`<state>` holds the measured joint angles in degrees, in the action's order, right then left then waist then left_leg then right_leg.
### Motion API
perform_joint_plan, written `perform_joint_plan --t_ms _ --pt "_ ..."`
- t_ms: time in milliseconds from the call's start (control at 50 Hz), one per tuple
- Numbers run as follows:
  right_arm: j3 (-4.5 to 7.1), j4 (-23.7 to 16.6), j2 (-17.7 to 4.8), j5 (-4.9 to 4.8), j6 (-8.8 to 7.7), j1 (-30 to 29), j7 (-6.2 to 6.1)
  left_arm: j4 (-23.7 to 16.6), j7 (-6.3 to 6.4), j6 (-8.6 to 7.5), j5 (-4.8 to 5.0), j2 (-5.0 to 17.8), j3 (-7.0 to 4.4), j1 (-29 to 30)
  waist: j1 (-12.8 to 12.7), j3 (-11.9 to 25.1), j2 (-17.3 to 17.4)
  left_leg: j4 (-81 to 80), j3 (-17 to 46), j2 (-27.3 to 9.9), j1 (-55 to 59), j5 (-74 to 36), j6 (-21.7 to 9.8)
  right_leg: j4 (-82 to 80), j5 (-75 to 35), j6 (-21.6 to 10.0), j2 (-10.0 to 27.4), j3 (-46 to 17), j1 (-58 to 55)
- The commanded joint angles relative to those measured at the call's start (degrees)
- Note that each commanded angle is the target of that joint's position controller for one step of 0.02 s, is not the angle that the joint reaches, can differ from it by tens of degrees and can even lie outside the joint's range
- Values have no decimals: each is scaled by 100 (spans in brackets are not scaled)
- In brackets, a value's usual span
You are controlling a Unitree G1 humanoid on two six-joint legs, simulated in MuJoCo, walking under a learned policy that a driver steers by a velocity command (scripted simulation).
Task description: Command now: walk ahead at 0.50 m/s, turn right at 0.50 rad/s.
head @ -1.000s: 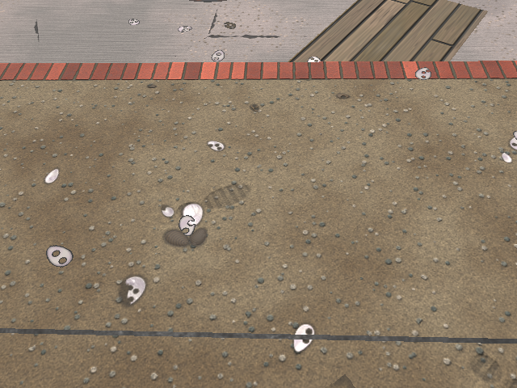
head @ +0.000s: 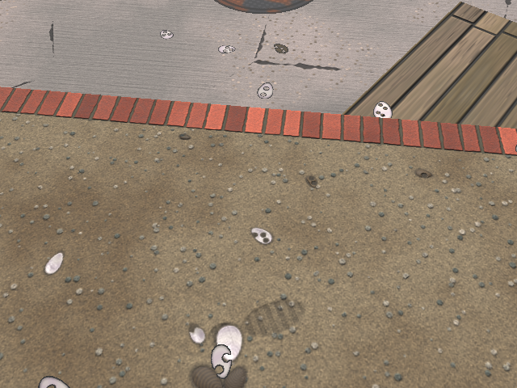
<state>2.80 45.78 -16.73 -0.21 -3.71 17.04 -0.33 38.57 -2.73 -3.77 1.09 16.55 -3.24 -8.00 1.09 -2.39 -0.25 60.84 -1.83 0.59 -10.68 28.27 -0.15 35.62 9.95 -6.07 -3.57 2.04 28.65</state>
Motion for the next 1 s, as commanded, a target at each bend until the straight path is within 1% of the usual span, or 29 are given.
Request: perform_joint_plan --t_ms 20,40,60,100,160,220,280,340,380,400,420,440,460,480,500,520,560,620,680,760,800,840,860,880,900,920,940,960,1000 --pt "53 -910 -715 -136 -486 -642 116 -133 118 -28 -8 918 -301 -1307 -655 1199 -48 1434 835 -306 -3536 -519 -123 -1743 -27 -1318 1821 -3373 -3978" --pt "87 -898 -729 9 -485 -732 80 -222 124 -13 -9 774 -254 -942 -424 781 181 915 755 -457 -3246 -719 -63 -1844 -671 -1208 1614 -2913 -3168" --pt "126 -905 -763 64 -426 -621 71 -322 147 -10 -80 673 -206 -749 -216 662 46 704 773 -559 -2850 -857 -1 -1989 -1131 -1206 1473 -2645 -2623" --pt "122 -883 -665 107 -293 -401 54 -371 181 -11 -68 697 -212 -585 -10 519 -103 232 670 -608 -2575 -933 191 -2183 -1554 -1242 1321 -2356 -2024" --pt "30 -983 -427 139 -188 -756 12 -297 281 -5 -34 918 -272 -677 -66 302 -184 -851 447 -508 -2393 -1653 452 -2271 -1798 -1097 1030 -1793 -1324" --pt "-38 -1095 -277 107 -219 -1424 46 -192 347 68 16 968 -291 -904 -367 294 -374 -2238 381 -219 -1878 -2964 494 -2101 -1256 -750 693 -1531 -1091" --pt "8 -1204 -405 3 -278 -1813 106 -70 360 129 52 981 -301 -1208 -533 341 -477 -2892 504 -35 -1649 -3225 445 -1841 -741 -621 836 -1949 -1407" --pt "129 -1199 -646 -29 -351 -1701 146 -51 380 169 46 929 -300 -1208 -382 366 -634 -3247 686 -35 -1434 -2688 221 -1349 -457 -479 1065 -2539 -1921" --pt "252 -1025 -802 -4 -403 -987 112 -113 369 182 11 757 -252 -1053 34 598 -697 -3572 577 -81 -414 -2536 -63 -700 -701 -256 848 -2534 -1829" --pt "340 -961 -1049 101 -432 -249 65 -205 342 156 -41 440 -135 -1016 384 1247 -348 -3468 1192 -801 871 -2311 -410 556 -402 -49 548 -2173 -1347" --pt "473 -786 -1557 209 -368 466 51 -327 344 98 46 58 -7 -1746 247 2116 1211 -3746 3499 -2100 2909 -1225 -1338 2512 1344 385 -266 -1290 472" --pt "431 -676 -1259 51 -328 637 111 -268 351 64 101 392 -24 -1901 272 2064 1730 -4285 4956 -2478 3028 193 -1576 3528 2355 486 -28 -1249 1451" --pt "320 -717 -846 5 -306 385 108 -208 345 76 107 785 -127 -1479 392 1259 1036 -4435 4285 -2223 2367 538 -1346 3899 1861 517 219 -1324 1720" --pt "261 -742 -690 42 -260 127 103 -285 348 92 39 814 -138 -1033 365 776 603 -4442 3460 -1954 1701 -35 -1160 3890 1461 536 396 -1089 1647" --pt "212 -704 -573 73 -233 -73 110 -384 336 73 -32 746 -137 -718 285 381 453 -4557 2887 -1712 1078 -735 -1134 3599 1195 532 521 -1027 1565" --pt "165 -672 -471 105 -238 -178 104 -416 310 66 -37 663 -145 -651 145 237 547 -4682 2470 -1525 686 -1236 -1099 3323 1002 516 673 -1011 1340" --pt "145 -584 -409 70 -262 -222 114 -379 263 80 -3 445 -97 -763 -9 227 707 -4891 1976 -1331 341 -1804 -1138 2862 904 524 764 -843 996" --pt "203 -437 -685 -37 -248 -126 113 -517 241 19 -121 214 19 -355 -2 165 581 -5082 1650 -1286 153 -2611 -1341 1754 547 615 858 -534 883" --pt "256 -332 -897 -106 -163 -1 84 -582 182 -89 -102 107 95 188 160 144 514 -5051 1247 -1079 -80 -2818 -1231 456 -347 707 690 -382 292" --pt "277 -146 -993 -174 -64 423 66 -704 116 -174 -15 307 32 690 284 137 570 -4801 1472 -1215 74 -2568 -1096 -379 -763 729 467 -410 -253" --pt "288 -114 -1022 -186 -10 419 36 -681 111 -220 -4 443 -42 540 74 195 606 -4516 1649 -1266 109 -2376 -936 -772 -705 607 436 -427 -783" --pt "207 -124 -784 -124 -1 409 25 -443 192 -229 -61 733 -214 -330 -399 640 506 -3514 1408 -856 -272 -2715 -644 -1004 -542 355 550 -449 -2264" --pt "63 -291 -385 -7 -32 314 36 -357 267 -219 -180 1136 -330 -1264 -825 1409 -152 -1810 1039 -433 -1123 -1749 -384 -948 -434 -18 1635 -1484 -3664" --pt "-54 -462 -11 -103 -119 929 14 -233 252 -120 -221 1520 -422 -1615 -609 2045 -1756 -70 492 101 -2838 397 -113 -1480 766 -785 2834 -3645 -4901" --pt "86 -374 -562 -216 -124 775 -4 -189 229 -114 -162 1056 -323 -1605 -721 1654 -1264 787 889 -138 -3438 393 -75 -1811 1714 -831 2717 -4077 -4554" --pt "169 -444 -782 -239 -105 391 4 -181 227 -126 -110 782 -232 -1344 -691 1012 -943 1008 910 -323 -3659 -100 -94 -1892 1574 -658 2530 -3298 -4016" --pt "177 -443 -724 -197 -67 231 -4 -189 212 -139 -127 597 -165 -996 -527 720 -696 953 827 -492 -3485 -526 -60 -2018 1002 -541 2275 -2677 -3464" --pt "190 -466 -656 -145 -23 112 3 -158 193 -149 -143 415 -119 -733 -395 444 -661 766 817 -608 -3372 -812 -25 -2183 481 -505 2079 -2195 -3017" --pt "181 -497 -445 -155 93 110 37 -79 194 -209 -177 329 -123 -474 -169 227 -721 542 793 -764 -2959 -1136 29 -2489 -250 -443 1901 -1487 -2406"
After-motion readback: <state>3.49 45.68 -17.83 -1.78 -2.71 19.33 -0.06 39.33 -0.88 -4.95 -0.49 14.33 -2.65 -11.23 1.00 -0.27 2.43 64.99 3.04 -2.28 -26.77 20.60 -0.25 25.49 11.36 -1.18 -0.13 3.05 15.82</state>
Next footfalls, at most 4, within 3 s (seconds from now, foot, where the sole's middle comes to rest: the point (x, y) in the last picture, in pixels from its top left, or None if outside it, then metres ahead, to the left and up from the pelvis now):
0.40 left None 0.42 0.11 -0.75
0.86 right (347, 336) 0.56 -0.21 -0.75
1.36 left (244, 233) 0.88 0.06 -0.75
1.86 right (291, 139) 1.26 -0.10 -0.75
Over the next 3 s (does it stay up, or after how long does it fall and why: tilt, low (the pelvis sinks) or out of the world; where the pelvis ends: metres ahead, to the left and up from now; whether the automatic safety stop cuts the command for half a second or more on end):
stays up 1.35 0.01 0.01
